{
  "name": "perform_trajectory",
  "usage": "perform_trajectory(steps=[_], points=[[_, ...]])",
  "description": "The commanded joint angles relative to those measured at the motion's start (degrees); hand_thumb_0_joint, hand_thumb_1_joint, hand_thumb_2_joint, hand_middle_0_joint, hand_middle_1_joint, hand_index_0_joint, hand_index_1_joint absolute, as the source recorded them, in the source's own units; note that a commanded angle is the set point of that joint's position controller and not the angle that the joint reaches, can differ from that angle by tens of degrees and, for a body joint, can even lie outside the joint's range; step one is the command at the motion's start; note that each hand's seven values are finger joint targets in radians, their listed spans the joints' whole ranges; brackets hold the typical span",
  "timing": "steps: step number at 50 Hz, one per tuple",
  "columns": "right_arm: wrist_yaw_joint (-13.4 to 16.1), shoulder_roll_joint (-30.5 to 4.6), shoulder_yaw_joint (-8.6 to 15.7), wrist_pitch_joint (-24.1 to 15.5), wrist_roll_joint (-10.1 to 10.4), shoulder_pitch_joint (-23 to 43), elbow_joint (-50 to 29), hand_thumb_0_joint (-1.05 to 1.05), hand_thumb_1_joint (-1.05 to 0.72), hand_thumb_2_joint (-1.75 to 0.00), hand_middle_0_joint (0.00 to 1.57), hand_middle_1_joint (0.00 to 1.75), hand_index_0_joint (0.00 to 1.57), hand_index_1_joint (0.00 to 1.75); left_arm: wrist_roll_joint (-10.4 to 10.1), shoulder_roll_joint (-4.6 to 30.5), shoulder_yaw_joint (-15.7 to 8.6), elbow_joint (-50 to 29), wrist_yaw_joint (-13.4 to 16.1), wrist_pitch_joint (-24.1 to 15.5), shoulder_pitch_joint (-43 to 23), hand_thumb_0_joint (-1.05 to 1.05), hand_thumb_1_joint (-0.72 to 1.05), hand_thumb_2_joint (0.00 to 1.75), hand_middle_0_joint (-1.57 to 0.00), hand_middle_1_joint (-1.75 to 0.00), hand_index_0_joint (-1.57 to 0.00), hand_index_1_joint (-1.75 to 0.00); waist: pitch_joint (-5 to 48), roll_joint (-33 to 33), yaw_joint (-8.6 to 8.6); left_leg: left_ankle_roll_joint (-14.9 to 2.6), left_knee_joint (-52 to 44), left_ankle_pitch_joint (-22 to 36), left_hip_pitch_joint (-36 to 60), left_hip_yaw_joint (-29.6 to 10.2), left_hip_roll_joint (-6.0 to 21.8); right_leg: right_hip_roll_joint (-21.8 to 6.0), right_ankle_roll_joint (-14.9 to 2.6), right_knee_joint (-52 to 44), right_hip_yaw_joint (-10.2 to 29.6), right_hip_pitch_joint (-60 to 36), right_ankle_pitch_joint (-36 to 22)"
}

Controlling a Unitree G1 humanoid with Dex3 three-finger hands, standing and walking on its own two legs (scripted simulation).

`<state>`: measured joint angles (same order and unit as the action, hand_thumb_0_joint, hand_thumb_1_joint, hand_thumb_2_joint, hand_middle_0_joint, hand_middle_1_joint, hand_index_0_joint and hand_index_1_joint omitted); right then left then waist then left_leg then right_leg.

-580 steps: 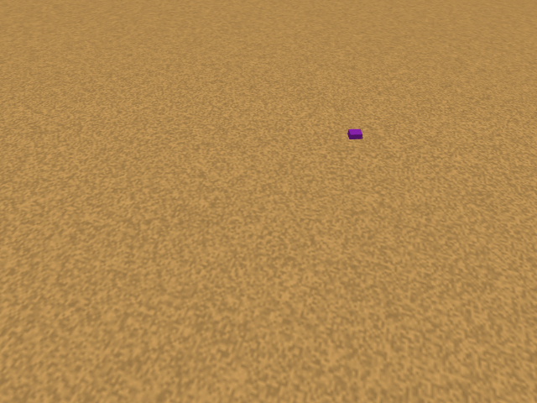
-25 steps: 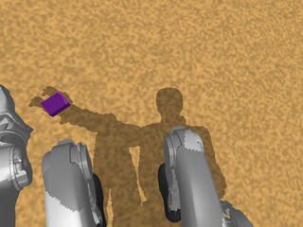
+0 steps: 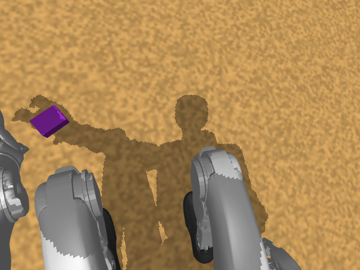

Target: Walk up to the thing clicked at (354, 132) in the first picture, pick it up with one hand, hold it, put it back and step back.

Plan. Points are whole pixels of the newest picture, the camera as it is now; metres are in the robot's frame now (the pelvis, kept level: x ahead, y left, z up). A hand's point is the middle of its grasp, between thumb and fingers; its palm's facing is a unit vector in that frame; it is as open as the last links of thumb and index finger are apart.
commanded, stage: rise first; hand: left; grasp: from above
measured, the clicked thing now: (50, 121) +0.47 +0.29 -0.30
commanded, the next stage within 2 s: approach in 0.10 s
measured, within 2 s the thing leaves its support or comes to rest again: neither
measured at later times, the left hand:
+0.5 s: hand (29, 115) +0.45 +0.30 -0.19, palm faces -0.29 -0.27 -0.92, open 14.0 cm
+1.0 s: hand (27, 129) +0.42 +0.31 -0.21, palm faces -0.38 -0.29 -0.88, open 14.4 cm
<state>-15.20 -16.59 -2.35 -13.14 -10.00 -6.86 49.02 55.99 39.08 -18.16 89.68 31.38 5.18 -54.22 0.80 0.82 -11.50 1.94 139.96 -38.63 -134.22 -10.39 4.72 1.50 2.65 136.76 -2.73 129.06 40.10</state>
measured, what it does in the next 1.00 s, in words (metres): stands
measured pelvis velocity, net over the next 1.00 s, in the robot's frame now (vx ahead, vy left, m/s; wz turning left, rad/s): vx -0.01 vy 0.00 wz -0.03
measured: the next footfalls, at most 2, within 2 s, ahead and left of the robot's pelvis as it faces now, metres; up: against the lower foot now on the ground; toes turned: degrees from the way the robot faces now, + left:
none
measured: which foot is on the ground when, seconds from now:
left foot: down 0.00-1.00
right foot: down 0.00-1.00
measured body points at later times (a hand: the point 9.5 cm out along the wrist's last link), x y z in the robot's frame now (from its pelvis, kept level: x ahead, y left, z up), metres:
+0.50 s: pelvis +0.00 +0.00 -0.01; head +0.25 +0.06 +0.36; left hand +0.47 +0.31 -0.14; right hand +0.03 -0.26 -0.10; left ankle +0.08 +0.14 -0.28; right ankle +0.09 -0.13 -0.28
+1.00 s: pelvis -0.01 +0.00 -0.01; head +0.26 +0.05 +0.35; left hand +0.44 +0.32 -0.16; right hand -0.01 -0.25 -0.10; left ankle +0.08 +0.14 -0.28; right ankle +0.09 -0.13 -0.28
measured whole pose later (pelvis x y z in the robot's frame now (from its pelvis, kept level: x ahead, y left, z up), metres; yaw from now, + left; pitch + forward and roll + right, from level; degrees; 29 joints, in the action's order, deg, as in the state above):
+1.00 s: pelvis -0.01 +0.00 -0.01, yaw -2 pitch +30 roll -8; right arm -19.0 -18.6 -8.9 -17.3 -12.1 -10.2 48.1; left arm 53.0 45.2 -14.9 99.7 33.1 7.3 -60.6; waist -5.6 2.2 -17.9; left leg 2.4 141.3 -37.8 -134.7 -12.8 4.8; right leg 2.5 2.5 136.8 -4.6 129.7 37.9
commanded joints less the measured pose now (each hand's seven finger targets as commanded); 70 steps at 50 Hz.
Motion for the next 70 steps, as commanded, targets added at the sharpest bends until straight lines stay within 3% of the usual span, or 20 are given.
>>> perform_trajectory(steps=[1,9,13,18,23,27,32,36,40,44,45,47,49,52,55,61,64,66,68,70], points=[[0.09,-13.37,3.44,-0.65,0.69,-12.30,-0.32,0.00,-0.91,-0.90,0.20,0.30,0.20,0.30,0.62,15.64,0.43,-7.40,2.07,-0.24,-14.66,0.00,-0.35,0.81,-0.29,-0.85,-0.28,-0.85,37.47,-15.94,-0.10,-3.07,-13.06,9.44,29.27,7.47,-1.51,2.02,-4.28,-14.75,-7.18,-17.65,-12.65],[-0.25,-13.92,2.77,-0.90,0.47,-11.98,-0.55,0.00,-0.91,-0.90,0.20,0.30,0.20,0.30,0.16,16.32,0.35,-6.02,2.89,-0.45,-15.53,0.00,-0.36,0.81,-0.29,-0.82,-0.29,-0.83,35.54,-15.83,-1.08,-3.17,-12.31,7.97,27.14,7.19,-1.45,2.01,-4.15,-14.72,-7.42,-16.88,-11.45],[-0.61,-14.59,2.40,-1.44,0.12,-12.89,-0.41,0.00,-0.90,-0.90,0.20,0.30,0.20,0.30,0.10,15.04,1.85,-4.83,3.11,-0.65,-18.79,0.00,-0.51,0.94,-0.17,-0.93,-0.15,-0.94,35.75,-15.44,-3.25,-3.26,-11.60,7.76,26.35,6.81,-1.43,2.19,-3.95,-14.75,-7.65,-16.94,-11.70],[-0.97,-15.46,1.80,-2.66,-0.59,-14.54,0.86,0.00,-0.90,-0.90,0.20,0.30,0.20,0.30,0.55,12.04,6.45,-2.07,4.23,-0.92,-25.97,0.00,-0.57,0.98,-0.15,-0.96,-0.12,-0.98,34.26,-16.43,-7.02,-3.01,-11.12,5.85,27.10,5.76,-1.31,2.44,-3.95,-15.37,-8.38,-14.98,-10.27],[-1.88,-16.06,0.70,-3.28,-1.61,-16.20,1.16,0.00,-0.91,-0.90,0.20,0.30,0.20,0.30,1.70,11.81,6.28,0.66,7.34,1.23,-30.85,0.00,-0.61,1.02,-0.10,-1.01,-0.08,-1.03,36.12,-20.55,-8.82,-2.09,-12.16,8.12,30.77,5.48,-1.22,2.39,-4.18,-14.50,-9.42,-15.59,-12.67],[-2.91,-16.49,0.23,-2.74,-1.98,-15.44,0.39,0.00,-0.91,-0.90,0.20,0.30,0.20,0.30,0.85,14.24,3.09,1.57,9.09,4.96,-30.97,0.00,-0.61,1.03,-0.09,-1.03,-0.07,-1.05,38.48,-23.10,-7.89,-1.89,-12.46,11.30,31.68,6.18,-1.11,2.36,-4.00,-14.85,-9.03,-18.13,-15.95],[-3.76,-16.10,-0.83,-1.60,-1.08,-14.05,-1.00,0.00,-0.91,-0.90,0.20,0.30,0.20,0.30,0.37,17.01,3.46,2.44,5.98,8.38,-25.61,0.00,-0.61,1.00,-0.09,-1.04,-0.07,-1.05,38.07,-18.14,-6.91,-3.62,-11.08,13.35,24.35,6.99,-1.48,3.00,-2.90,-15.71,-7.37,-24.13,-19.17],[-3.90,-16.44,-1.15,-1.16,-0.61,-15.48,-0.32,0.00,-0.90,-0.90,0.20,0.30,0.20,0.30,-0.55,19.71,1.58,4.22,4.11,9.10,-20.16,0.00,-0.60,0.98,-0.08,-1.03,-0.07,-1.04,35.67,-13.07,-6.14,-4.60,-10.60,11.62,19.94,6.61,-1.58,3.30,-2.43,-16.41,-6.89,-25.38,-17.14],[-3.70,-16.53,-1.55,-1.59,-0.41,-15.46,-0.75,0.00,-0.90,-0.90,0.20,0.30,0.20,0.30,-1.62,19.77,1.09,6.02,3.25,7.74,-17.24,0.00,-0.61,0.99,-0.08,-1.03,-0.07,-1.04,33.69,-12.01,-5.99,-4.57,-11.38,9.24,19.46,5.98,-1.55,3.76,-2.77,-16.31,-7.59,-24.96,-13.88],[-3.37,-16.58,-2.17,-3.10,-0.93,-15.43,-0.95,0.00,-0.90,-0.90,0.20,0.30,0.20,0.30,-2.49,20.55,1.27,2.70,3.09,3.77,-21.17,0.00,-0.60,0.99,-0.09,-1.01,-0.07,-1.02,32.11,-12.49,-7.55,-4.40,-10.59,7.58,19.71,5.50,-1.37,3.63,-2.97,-15.98,-7.84,-23.71,-12.17],[-3.40,-16.09,-2.59,-3.98,-1.05,-14.34,-1.94,0.00,-0.90,-0.90,0.20,0.30,0.20,0.30,-2.51,17.36,4.15,1.69,2.89,2.54,-23.30,0.00,-0.61,0.99,-0.09,-1.01,-0.08,-1.03,32.21,-14.14,-8.33,-4.04,-10.57,6.72,21.55,5.18,-1.40,3.55,-3.21,-15.73,-8.19,-21.79,-11.09],[-3.35,-16.82,-2.40,-5.09,-1.49,-15.85,-0.57,0.00,-0.89,-0.90,0.20,0.30,0.20,0.30,-2.08,18.49,4.16,0.07,3.70,0.35,-26.65,0.00,-0.61,1.01,-0.09,-0.97,-0.06,-0.99,31.30,-16.81,-9.81,-3.51,-10.60,5.01,24.47,4.72,-1.28,3.42,-3.63,-15.82,-8.81,-19.47,-9.24],[-3.36,-17.32,-2.81,-6.22,-2.17,-15.31,-0.56,0.00,-0.90,-0.90,0.20,0.30,0.20,0.30,-1.52,15.77,7.13,2.39,4.57,-1.37,-29.02,0.00,-0.60,1.00,-0.09,-0.99,-0.06,-1.00,29.49,-16.87,-11.80,-3.18,-9.88,2.38,24.96,4.37,-1.34,3.39,-3.84,-15.98,-9.33,-17.43,-6.55],[-2.95,-17.89,-3.15,-7.10,-2.36,-15.63,0.43,0.00,-0.90,-0.90,0.20,0.30,0.20,0.30,-0.40,16.68,7.42,3.85,6.73,-3.27,-28.58,0.00,-0.61,1.00,-0.09,-0.97,-0.07,-1.00,30.09,-17.68,-11.51,-2.68,-9.74,2.51,27.08,4.16,-1.19,3.24,-3.80,-16.09,-9.99,-18.05,-6.64],[-3.62,-18.41,-3.71,-7.84,-3.44,-15.55,0.57,0.00,-0.90,-0.90,0.20,0.30,0.20,0.30,0.85,16.86,6.61,6.35,9.59,-3.04,-28.70,0.00,-0.61,1.02,-0.09,-0.96,-0.06,-0.99,31.76,-20.56,-11.49,-1.83,-9.26,7.87,30.56,4.10,-0.80,3.05,-3.90,-14.27,-10.98,-19.31,-12.92],[-5.68,-20.25,-4.66,-8.89,-4.53,-13.88,0.48,0.00,-0.90,-0.91,0.20,0.30,0.20,0.30,1.65,21.72,1.51,12.57,14.88,-0.09,-26.87,0.00,-0.61,1.01,-0.10,-0.95,-0.07,-0.98,29.11,-22.38,-11.37,-1.22,-9.26,12.48,31.32,3.67,0.07,3.45,-3.65,-13.49,-11.83,-21.50,-17.71],[-6.85,-20.20,-5.67,-9.19,-4.87,-12.37,-0.78,0.00,-0.90,-0.90,0.20,0.30,0.20,0.30,1.09,21.44,2.72,13.95,15.37,1.16,-26.87,0.00,-0.61,1.00,-0.09,-0.97,-0.07,-0.99,26.60,-23.44,-12.27,-1.40,-9.11,12.89,30.58,3.44,-0.03,3.25,-3.46,-13.19,-12.00,-21.35,-18.17],[-7.13,-20.82,-5.68,-9.24,-4.87,-12.74,-0.22,0.00,-0.90,-0.90,0.20,0.30,0.20,0.30,0.63,25.51,0.22,13.13,15.30,1.63,-25.43,0.00,-0.60,0.99,-0.09,-0.97,-0.07,-0.99,27.29,-22.60,-12.13,-1.70,-8.60,13.17,30.90,3.15,-0.04,3.42,-3.24,-13.17,-11.89,-22.39,-18.61],[-7.32,-20.85,-6.04,-9.09,-4.59,-12.23,-0.98,0.00,-0.90,-0.91,0.20,0.30,0.20,0.30,-0.29,26.21,-1.09,14.13,14.94,2.06,-23.13,0.00,-0.60,0.98,-0.09,-0.98,-0.07,-1.00,27.45,-21.91,-11.58,-1.85,-8.76,13.77,30.23,2.78,0.14,3.41,-3.20,-13.17,-12.22,-23.38,-18.88],[-7.42,-20.85,-6.47,-8.77,-4.41,-11.70,-1.52,0.00,-0.90,-0.90,0.20,0.30,0.20,0.30,-1.11,25.87,-0.15,13.15,14.06,2.40,-23.16,0.00,-0.61,0.99,-0.09,-0.98,-0.07,-1.00,27.50,-22.28,-12.03,-1.89,-8.64,14.12,30.12,2.74,0.20,3.59,-3.16,-12.95,-12.07,-23.79,-19.45]])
